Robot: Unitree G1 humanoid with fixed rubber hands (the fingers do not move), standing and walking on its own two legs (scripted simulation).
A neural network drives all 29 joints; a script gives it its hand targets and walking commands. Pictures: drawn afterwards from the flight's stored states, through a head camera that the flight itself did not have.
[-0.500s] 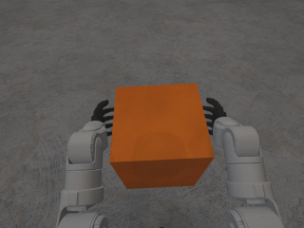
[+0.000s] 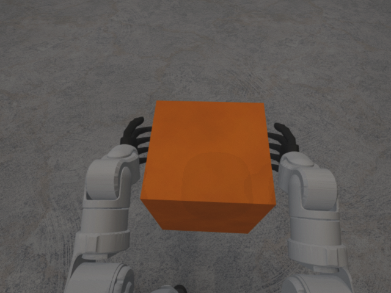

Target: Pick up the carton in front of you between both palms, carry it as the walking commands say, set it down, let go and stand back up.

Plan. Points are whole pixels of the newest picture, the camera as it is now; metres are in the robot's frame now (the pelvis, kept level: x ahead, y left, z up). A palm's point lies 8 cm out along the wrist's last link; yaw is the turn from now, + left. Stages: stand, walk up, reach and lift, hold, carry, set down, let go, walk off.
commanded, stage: carry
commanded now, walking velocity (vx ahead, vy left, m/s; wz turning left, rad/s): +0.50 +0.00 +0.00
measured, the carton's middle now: (206, 174) +0.37 +0.01 +0.02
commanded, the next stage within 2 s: none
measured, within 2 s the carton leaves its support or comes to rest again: neither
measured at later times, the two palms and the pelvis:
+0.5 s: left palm (164, 91) +0.54 +0.11 +0.10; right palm (289, 95) +0.55 -0.18 +0.10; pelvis +0.28 -0.04 +0.02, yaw +1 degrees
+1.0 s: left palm (164, 33) +0.82 +0.15 +0.10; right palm (262, 37) +0.80 -0.15 +0.11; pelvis +0.54 +0.01 +0.03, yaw -1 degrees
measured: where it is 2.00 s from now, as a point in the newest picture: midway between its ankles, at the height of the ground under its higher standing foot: (203, 206)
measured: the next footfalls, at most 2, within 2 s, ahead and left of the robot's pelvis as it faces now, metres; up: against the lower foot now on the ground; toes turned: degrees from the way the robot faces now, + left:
right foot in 0.38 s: +0.35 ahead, -0.14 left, +0.00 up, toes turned -10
left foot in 0.78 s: +0.61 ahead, +0.10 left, +0.00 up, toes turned +10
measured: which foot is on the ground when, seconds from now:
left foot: down 0.00-0.40, up 0.42-0.76, down 0.78-1.00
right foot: up 0.00-0.36, down 0.38-0.82, up 0.84-1.00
